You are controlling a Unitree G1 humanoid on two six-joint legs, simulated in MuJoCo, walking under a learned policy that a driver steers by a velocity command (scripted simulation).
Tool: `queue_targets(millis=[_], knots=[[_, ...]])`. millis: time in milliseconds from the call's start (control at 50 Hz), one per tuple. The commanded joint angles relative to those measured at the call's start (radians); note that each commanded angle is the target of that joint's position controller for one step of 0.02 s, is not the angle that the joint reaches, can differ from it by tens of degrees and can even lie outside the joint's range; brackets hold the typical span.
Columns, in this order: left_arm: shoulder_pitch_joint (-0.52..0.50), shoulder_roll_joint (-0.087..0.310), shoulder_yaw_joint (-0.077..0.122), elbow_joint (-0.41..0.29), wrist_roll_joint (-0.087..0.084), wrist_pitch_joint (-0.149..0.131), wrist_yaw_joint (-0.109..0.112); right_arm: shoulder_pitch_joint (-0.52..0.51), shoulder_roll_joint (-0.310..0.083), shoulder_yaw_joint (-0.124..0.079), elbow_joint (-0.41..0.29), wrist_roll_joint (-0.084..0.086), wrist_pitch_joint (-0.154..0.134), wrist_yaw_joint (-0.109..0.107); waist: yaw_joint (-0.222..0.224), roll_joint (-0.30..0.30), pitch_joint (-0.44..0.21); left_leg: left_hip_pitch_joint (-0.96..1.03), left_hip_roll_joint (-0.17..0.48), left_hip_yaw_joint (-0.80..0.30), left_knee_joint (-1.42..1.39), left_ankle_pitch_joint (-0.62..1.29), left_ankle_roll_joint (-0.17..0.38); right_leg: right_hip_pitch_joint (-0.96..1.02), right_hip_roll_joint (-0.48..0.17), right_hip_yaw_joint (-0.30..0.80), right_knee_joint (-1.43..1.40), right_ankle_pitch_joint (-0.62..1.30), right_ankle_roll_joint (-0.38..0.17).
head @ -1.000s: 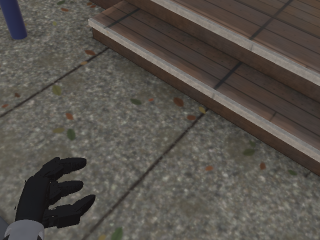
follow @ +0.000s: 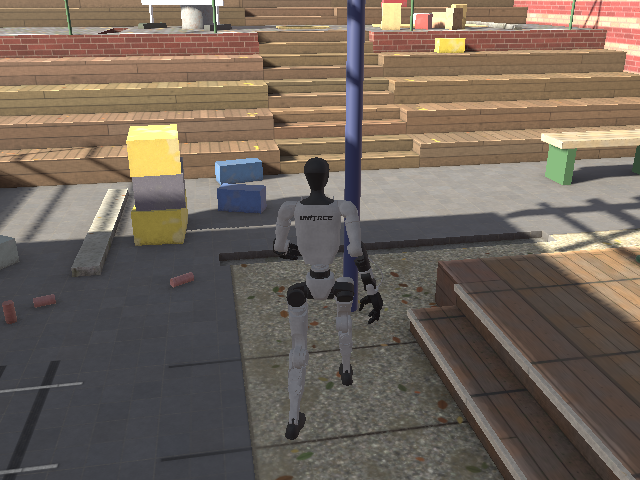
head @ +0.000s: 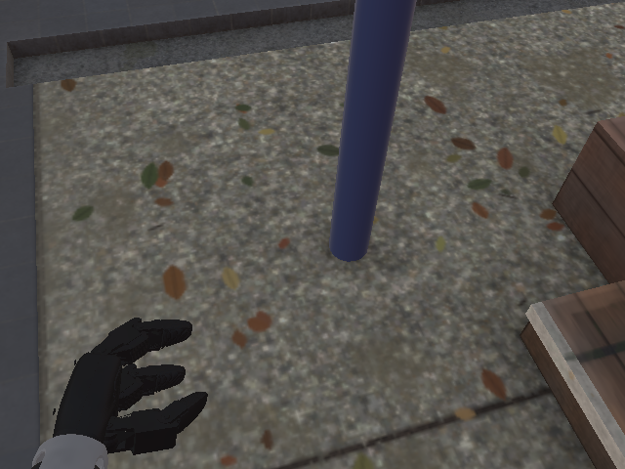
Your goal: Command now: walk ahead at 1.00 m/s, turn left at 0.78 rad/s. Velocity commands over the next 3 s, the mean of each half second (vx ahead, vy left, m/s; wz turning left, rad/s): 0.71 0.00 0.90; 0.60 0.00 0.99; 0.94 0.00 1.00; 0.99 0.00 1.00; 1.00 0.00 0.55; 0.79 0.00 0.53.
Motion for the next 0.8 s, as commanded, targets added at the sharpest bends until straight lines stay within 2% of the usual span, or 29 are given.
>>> queue_targets(millis=[20, 40, 60, 80, 100, 120, 140, 160, 180, 220, 260, 320, 340, 360, 380, 400, 420, 440, 460, 480, 500, 540, 580, 620, 680, 720, 760, 780, 800], knots=[[0.568, 0.341, 0.123, 0.082, 0.020, 0.015, 0.013, 0.098, 0.040, 0.026, -0.141, 0.014, -0.024, 0.013, 0.195, -0.405, -0.606, -0.826, -0.022, -0.007, 0.951, 0.118, -0.030, 1.265, -0.458, 0.754, -0.037, -0.623, -0.244], [0.568, 0.223, 0.107, 0.067, 0.020, 0.014, 0.008, 0.011, -0.070, 0.017, -0.129, 0.057, -0.023, 0.008, 0.262, -0.353, -0.583, -0.914, 0.034, -0.019, 1.036, 0.135, -0.026, 1.234, -0.430, 0.883, -0.190, -0.845, -0.209], [0.502, 0.159, 0.095, 0.076, 0.016, 0.022, 0.019, -0.158, -0.144, -0.007, -0.165, 0.069, -0.021, 0.001, 0.284, -0.256, -0.356, -1.000, 0.080, 0.037, 1.042, 0.189, -0.025, 1.090, -0.392, 0.666, -0.204, -0.731, -0.159], [0.463, 0.148, 0.093, 0.096, 0.028, 0.029, 0.022, -0.254, -0.153, -0.009, -0.188, 0.051, -0.023, -0.004, 0.271, -0.081, -0.222, -0.991, 0.116, 0.064, 1.010, 0.223, -0.025, 0.920, -0.356, 0.514, -0.213, -0.501, -0.142], [0.436, 0.139, 0.094, 0.118, 0.046, 0.031, 0.023, -0.314, -0.137, -0.012, -0.210, 0.031, -0.023, 0.003, 0.238, -0.022, -0.123, -0.958, 0.150, 0.076, 0.965, 0.240, -0.021, 0.760, -0.334, 0.394, -0.225, -0.315, -0.151], [0.402, 0.111, 0.087, 0.134, 0.062, 0.025, 0.025, -0.303, -0.111, -0.015, -0.219, 0.037, -0.010, 0.012, 0.184, -0.039, -0.087, -0.888, 0.191, 0.064, 0.938, 0.243, -0.017, 0.640, -0.315, 0.303, -0.241, -0.224, -0.156], [0.368, 0.074, 0.080, 0.148, 0.056, 0.023, 0.021, -0.291, -0.082, -0.014, -0.222, 0.051, 0.010, 0.016, 0.150, -0.052, -0.061, -0.862, 0.212, 0.069, 0.915, 0.224, -0.014, 0.579, -0.302, 0.231, -0.268, -0.210, -0.155], [0.338, 0.065, 0.079, 0.162, 0.039, 0.022, 0.017, -0.295, -0.055, -0.010, -0.233, 0.062, 0.030, 0.015, 0.124, -0.072, -0.019, -0.865, 0.241, 0.075, 0.878, 0.200, -0.013, 0.527, -0.304, 0.162, -0.306, -0.211, -0.149], [0.304, 0.064, 0.080, 0.171, 0.023, 0.021, 0.014, -0.318, -0.035, -0.004, -0.251, 0.060, 0.045, 0.017, 0.106, -0.076, 0.034, -0.885, 0.267, 0.082, 0.835, 0.187, -0.015, 0.465, -0.315, 0.106, -0.337, -0.183, -0.142], [0.209, 0.112, 0.092, 0.158, 0.015, 0.021, 0.020, -0.378, -0.031, 0.004, -0.291, 0.034, 0.048, 0.025, 0.075, -0.039, 0.136, -0.877, 0.261, 0.118, 0.676, 0.279, -0.040, 0.353, -0.302, -0.033, -0.373, 0.083, -0.137], [0.167, 0.160, 0.103, 0.147, 0.016, 0.028, 0.035, -0.369, -0.070, -0.006, -0.287, 0.017, 0.030, 0.051, 0.057, -0.017, 0.101, -0.709, 0.201, 0.198, 0.445, 0.513, -0.044, 0.305, -0.211, -0.186, -0.368, 0.186, -0.095], [0.214, 0.277, 0.134, 0.149, -0.012, 0.030, 0.049, -0.343, -0.151, -0.044, -0.272, 0.010, 0.033, 0.075, 0.048, -0.036, 0.010, -0.523, 0.058, 0.311, 0.283, 0.665, -0.025, 0.440, -0.184, -0.255, -0.216, 0.493, -0.057], [0.217, 0.300, 0.140, 0.146, -0.025, 0.036, 0.049, -0.285, -0.190, -0.063, -0.263, 0.011, 0.039, 0.076, 0.008, -0.053, -0.037, -0.441, 0.019, 0.325, 0.260, 0.634, -0.001, 0.474, -0.193, -0.253, -0.104, 0.596, -0.045], [0.200, 0.304, 0.142, 0.137, -0.030, 0.049, 0.049, -0.159, -0.242, -0.093, -0.236, 0.012, 0.044, 0.074, -0.069, -0.054, -0.108, -0.275, -0.016, 0.331, 0.236, 0.629, 0.032, 0.448, -0.195, -0.248, 0.090, 0.637, -0.031], [0.199, 0.262, 0.130, 0.130, -0.016, 0.054, 0.046, -0.017, -0.299, -0.127, -0.194, 0.014, 0.056, 0.059, -0.138, 0.009, -0.170, -0.029, -0.019, 0.269, 0.227, 0.687, 0.065, 0.300, -0.163, -0.229, 0.366, 0.381, 0.013], [0.239, 0.108, 0.090, 0.127, 0.019, 0.058, 0.034, -0.058, -0.344, -0.123, -0.195, 0.028, 0.067, 0.035, -0.051, 0.276, -0.111, 0.015, 0.095, 0.059, 0.188, 0.993, 0.111, 0.134, -0.016, -0.205, 0.741, -0.615, 0.067], [0.450, 0.083, 0.065, 0.111, 0.030, 0.050, 0.025, -0.230, -0.414, -0.104, -0.308, -0.018, 0.039, 0.045, 0.136, 0.401, -0.283, 0.092, 0.284, -0.453, 0.103, 1.211, 0.322, -0.030, 0.090, -0.019, 1.023, -0.792, 0.077], [0.459, 0.198, 0.079, 0.103, 0.030, 0.041, 0.029, -0.273, -0.399, -0.108, -0.365, -0.018, 0.021, 0.066, 0.102, 0.235, -0.417, 0.117, 0.339, -0.604, -0.022, 1.037, 0.374, -0.044, 0.064, 0.108, 1.072, -0.716, 0.064], [0.374, 0.229, 0.086, 0.078, 0.003, 0.037, 0.034, -0.317, -0.368, -0.107, -0.373, -0.010, 0.007, 0.069, 0.104, 0.112, -0.352, 0.027, 0.331, -0.656, -0.133, 0.544, 0.342, -0.118, 0.046, 0.120, 0.979, -0.576, 0.039], [0.295, 0.237, 0.089, 0.083, 0.013, 0.048, 0.053, -0.368, -0.316, -0.094, -0.371, 0.014, -0.004, 0.067, 0.116, -0.018, -0.234, -0.110, 0.272, -0.601, -0.139, 0.398, 0.263, -0.110, 0.003, 0.128, 0.868, -0.494, 0.034], [0.257, 0.237, 0.088, 0.074, 0.015, 0.059, 0.066, -0.393, -0.290, -0.085, -0.374, 0.022, -0.003, 0.058, 0.128, -0.019, -0.177, -0.211, 0.228, -0.520, -0.113, 0.489, 0.230, -0.065, -0.015, 0.138, 0.811, -0.463, 0.040], [0.245, 0.232, 0.090, 0.074, 0.031, 0.080, 0.067, -0.417, -0.275, -0.083, -0.375, 0.008, 0.009, 0.035, 0.161, 0.014, -0.139, -0.338, 0.164, -0.372, -0.101, 0.733, 0.197, 0.031, -0.020, 0.141, 0.705, -0.449, 0.048], [0.218, 0.184, 0.080, 0.070, 0.051, 0.084, 0.055, -0.389, -0.255, -0.080, -0.361, 0.019, 0.024, 0.010, 0.153, 0.002, -0.168, -0.366, 0.119, -0.280, -0.081, 0.855, 0.194, 0.053, -0.012, 0.127, 0.584, -0.420, 0.067], [0.157, 0.146, 0.073, 0.059, 0.051, 0.084, 0.040, -0.353, -0.260, -0.079, -0.365, 0.028, 0.042, -0.010, 0.122, -0.005, -0.190, -0.348, 0.085, -0.299, -0.105, 0.565, 0.187, 0.021, -0.001, 0.120, 0.470, -0.301, 0.077], [0.063, 0.144, 0.075, 0.037, 0.027, 0.076, 0.037, -0.328, -0.233, -0.065, -0.357, 0.025, 0.044, -0.017, 0.079, 0.069, -0.090, -0.376, 0.072, -0.380, -0.183, 0.161, 0.182, -0.018, 0.019, 0.149, 0.287, -0.197, 0.087], [0.005, 0.155, 0.082, 0.023, 0.027, 0.056, 0.041, -0.304, -0.219, -0.059, -0.332, 0.019, 0.033, -0.014, 0.044, 0.126, -0.046, -0.365, 0.062, -0.387, -0.187, 0.130, 0.166, -0.008, 0.023, 0.157, 0.184, -0.151, 0.091], [-0.031, 0.144, 0.081, 0.008, 0.023, 0.035, 0.037, -0.282, -0.219, -0.060, -0.314, 0.030, 0.031, -0.011, 0.026, 0.113, -0.026, -0.351, 0.060, -0.397, -0.159, 0.123, 0.154, 0.023, 0.034, 0.153, 0.095, -0.118, 0.088], [-0.046, 0.138, 0.081, 0.003, 0.018, 0.026, 0.034, -0.274, -0.216, -0.059, -0.306, 0.030, 0.031, -0.010, 0.015, 0.115, -0.019, -0.360, 0.059, -0.409, -0.144, 0.107, 0.150, 0.057, 0.039, 0.152, 0.064, -0.109, 0.086], [-0.005, 0.159, 0.091, 0.024, 0.005, 0.018, 0.031, -0.285, -0.199, -0.056, -0.299, 0.026, 0.029, -0.008, 0.021, 0.130, -0.023, -0.376, 0.046, -0.399, -0.130, 0.109, 0.131, 0.140, 0.042, 0.146, 0.011, -0.097, 0.081]])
